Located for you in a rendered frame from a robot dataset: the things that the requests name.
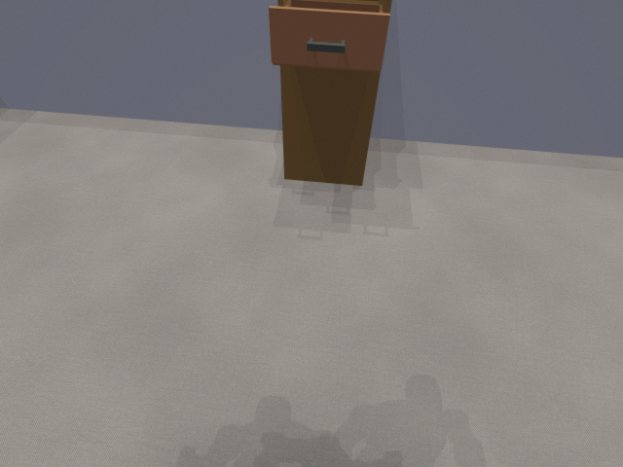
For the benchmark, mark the cabinet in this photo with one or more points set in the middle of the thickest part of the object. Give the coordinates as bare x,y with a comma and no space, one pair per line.
327,117

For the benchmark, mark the handle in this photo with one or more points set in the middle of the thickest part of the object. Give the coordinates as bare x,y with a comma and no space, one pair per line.
326,47

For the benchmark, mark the drawer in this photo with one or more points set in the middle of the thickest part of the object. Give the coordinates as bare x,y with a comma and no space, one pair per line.
362,26

